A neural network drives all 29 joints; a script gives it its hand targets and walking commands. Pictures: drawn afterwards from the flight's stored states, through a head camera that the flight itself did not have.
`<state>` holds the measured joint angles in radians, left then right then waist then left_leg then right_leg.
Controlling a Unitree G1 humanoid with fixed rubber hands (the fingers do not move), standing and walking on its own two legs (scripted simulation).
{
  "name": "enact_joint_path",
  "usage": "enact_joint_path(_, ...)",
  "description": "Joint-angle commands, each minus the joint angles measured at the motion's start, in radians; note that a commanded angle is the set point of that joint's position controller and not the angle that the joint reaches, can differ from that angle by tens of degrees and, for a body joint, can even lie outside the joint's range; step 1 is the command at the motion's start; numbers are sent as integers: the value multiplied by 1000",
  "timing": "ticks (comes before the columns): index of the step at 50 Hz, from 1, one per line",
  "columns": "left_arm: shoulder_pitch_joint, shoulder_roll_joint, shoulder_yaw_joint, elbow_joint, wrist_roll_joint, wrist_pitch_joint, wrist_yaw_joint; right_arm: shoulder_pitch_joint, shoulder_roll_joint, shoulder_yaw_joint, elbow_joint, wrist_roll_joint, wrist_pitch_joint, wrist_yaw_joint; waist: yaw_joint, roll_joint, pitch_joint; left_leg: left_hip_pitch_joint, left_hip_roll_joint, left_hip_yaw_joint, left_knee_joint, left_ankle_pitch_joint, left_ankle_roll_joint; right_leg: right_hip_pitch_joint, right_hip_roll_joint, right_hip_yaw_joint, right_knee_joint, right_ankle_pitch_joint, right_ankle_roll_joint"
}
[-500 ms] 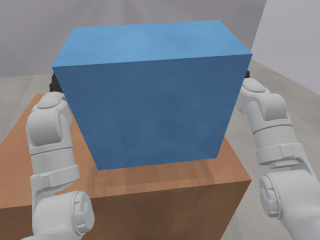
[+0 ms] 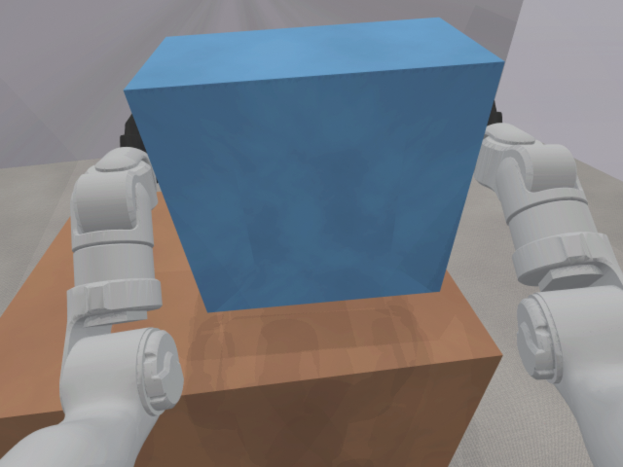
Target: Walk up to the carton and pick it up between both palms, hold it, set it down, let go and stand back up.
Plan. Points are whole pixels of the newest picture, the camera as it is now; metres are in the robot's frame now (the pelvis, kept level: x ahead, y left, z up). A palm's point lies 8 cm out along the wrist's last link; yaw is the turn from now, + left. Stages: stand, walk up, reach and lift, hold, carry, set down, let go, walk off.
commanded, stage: hold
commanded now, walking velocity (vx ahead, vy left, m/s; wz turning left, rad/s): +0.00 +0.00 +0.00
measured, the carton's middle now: (315, 175) +0.37 -0.01 +0.27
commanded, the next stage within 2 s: none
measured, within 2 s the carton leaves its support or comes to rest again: neither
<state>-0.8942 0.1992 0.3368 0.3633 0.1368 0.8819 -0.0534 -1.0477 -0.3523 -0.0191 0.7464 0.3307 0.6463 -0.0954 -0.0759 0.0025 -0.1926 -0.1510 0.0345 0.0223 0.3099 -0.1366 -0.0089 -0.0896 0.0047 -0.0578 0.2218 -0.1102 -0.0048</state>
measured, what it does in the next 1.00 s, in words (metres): stands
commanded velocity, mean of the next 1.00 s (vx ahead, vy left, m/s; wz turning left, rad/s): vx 0.00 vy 0.00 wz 0.00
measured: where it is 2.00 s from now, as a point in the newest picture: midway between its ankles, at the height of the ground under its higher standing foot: outside the picture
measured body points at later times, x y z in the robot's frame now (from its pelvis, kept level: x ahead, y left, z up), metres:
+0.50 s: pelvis +0.00 -0.01 +0.00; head -0.08 +0.00 +0.44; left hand +0.36 +0.20 +0.29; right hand +0.38 -0.20 +0.30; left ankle +0.02 +0.12 -0.75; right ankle +0.01 -0.12 -0.75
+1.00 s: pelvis +0.00 -0.01 +0.00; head -0.09 +0.01 +0.44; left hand +0.38 +0.20 +0.30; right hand +0.38 -0.20 +0.32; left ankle +0.02 +0.12 -0.75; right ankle +0.01 -0.12 -0.75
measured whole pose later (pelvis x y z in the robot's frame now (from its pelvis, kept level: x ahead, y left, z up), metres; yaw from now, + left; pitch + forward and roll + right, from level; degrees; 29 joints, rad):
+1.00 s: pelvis +0.00 -0.01 +0.00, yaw +0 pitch -1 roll -1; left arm -0.89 0.23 0.33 0.33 0.14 0.93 -0.08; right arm -1.07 -0.35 0.00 0.74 0.35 0.70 -0.12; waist -0.07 -0.01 -0.21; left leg -0.16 0.05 0.01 0.32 -0.14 -0.02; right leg -0.09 0.02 -0.07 0.23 -0.12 -0.02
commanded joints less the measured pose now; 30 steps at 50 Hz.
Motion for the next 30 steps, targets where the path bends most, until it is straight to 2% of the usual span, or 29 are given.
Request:
enact_joint_path(1,-678,-401,-310,-274,-198,-5,-180,-745,502,179,-351,232,-29,172,13,10,-325,105,-45,-42,-1,302,-28,184,75,58,19,242,2)
enact_joint_path(8,-695,-384,-357,-427,-222,17,-181,-704,496,193,-458,256,-1,152,-9,52,-354,121,-58,-38,27,350,-42,193,68,69,40,349,7)
enact_joint_path(12,-673,-370,-361,-462,-224,26,-189,-661,495,193,-487,250,12,136,-23,73,-349,105,-63,-34,26,327,-40,200,58,72,42,361,13)
enact_joint_path(15,-662,-362,-367,-466,-236,29,-195,-671,495,196,-530,237,16,122,-32,63,-364,97,-70,-31,26,296,-33,207,50,75,44,366,19)
enact_joint_path(23,-701,-351,-328,-327,-225,5,-211,-724,520,172,-488,175,21,123,-14,9,-317,9,-58,-31,-31,109,-2,174,33,76,25,175,15)
enact_joint_path(30,-788,-389,-319,-199,-232,-32,-202,-813,548,136,-390,137,2,154,6,2,-314,-28,-40,-38,-61,-3,8,122,39,72,4,-1,-2)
